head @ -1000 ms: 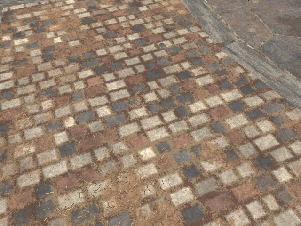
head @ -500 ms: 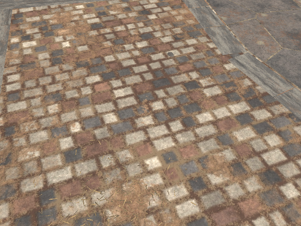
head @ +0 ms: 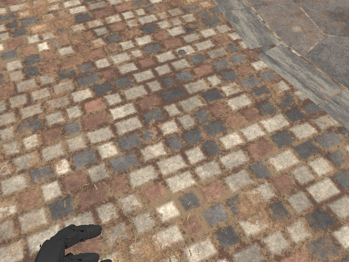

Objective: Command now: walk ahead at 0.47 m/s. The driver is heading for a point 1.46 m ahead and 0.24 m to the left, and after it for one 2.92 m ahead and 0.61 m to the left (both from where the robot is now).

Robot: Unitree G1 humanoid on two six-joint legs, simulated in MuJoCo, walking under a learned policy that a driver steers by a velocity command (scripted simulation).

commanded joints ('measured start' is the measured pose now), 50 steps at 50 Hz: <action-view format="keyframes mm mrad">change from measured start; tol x16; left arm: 1 548 321 104 97 26 9 21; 7 217 79 25 82 36 -18 2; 28 569 55 -5 154 21 1 45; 50 6 109 26 -27 10 -4 7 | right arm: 1 74 -10 16 -91 -9 -20 17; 21 -587 -92 -20 -317 22 -44 42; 28 -56 -289 -92 -195 3 -44 45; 33 -332 -116 -35 -238 -13 -56 52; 50 -110 -192 -62 -111 17 -17 3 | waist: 1 210 -151 -429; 5 112 -19 -80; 11 44 -57 13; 23 118 -49 29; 26 -55 -34 -205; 28 -34 286 -442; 32 54 66 -101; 50 25 67 38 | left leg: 1 -714 -23 -20 901 396 -1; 2 -830 -73 -174 1076 -58 18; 16 -811 112 -37 384 579 -8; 23 -803 67 -38 212 452 41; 26 -284 41 -24 210 424 122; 28 211 391 -781 4 196 331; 35 -359 213 -234 -153 490 223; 50 -105 253 -96 -105 608 168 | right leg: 1 1014 -361 613 -33 -261 -270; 2 982 -409 869 -231 -367 -278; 5 467 -288 435 -318 -152 -149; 9 236 -212 241 -410 -48 -139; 22 542 -267 152 -339 69 -81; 26 448 -178 65 138 397 -4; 28 -125 55 122 739 -508 78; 29 -225 -13 185 828 -484 56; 43 -137 -122 77 135 159 100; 50 -144 -91 75 -11 35 48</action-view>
